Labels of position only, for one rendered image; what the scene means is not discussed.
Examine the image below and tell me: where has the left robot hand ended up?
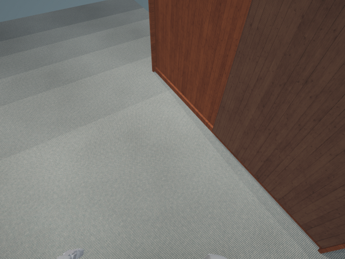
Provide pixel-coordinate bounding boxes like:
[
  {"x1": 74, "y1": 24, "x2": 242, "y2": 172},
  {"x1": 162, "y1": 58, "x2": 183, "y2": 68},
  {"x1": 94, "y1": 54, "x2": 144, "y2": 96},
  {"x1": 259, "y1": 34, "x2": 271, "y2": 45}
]
[{"x1": 57, "y1": 248, "x2": 84, "y2": 259}]

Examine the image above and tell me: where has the wardrobe door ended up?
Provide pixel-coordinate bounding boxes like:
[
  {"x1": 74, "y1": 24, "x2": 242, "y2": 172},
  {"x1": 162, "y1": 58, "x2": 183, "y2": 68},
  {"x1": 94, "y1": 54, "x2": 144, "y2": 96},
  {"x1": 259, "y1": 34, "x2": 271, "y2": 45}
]
[
  {"x1": 212, "y1": 0, "x2": 345, "y2": 248},
  {"x1": 154, "y1": 0, "x2": 252, "y2": 126}
]

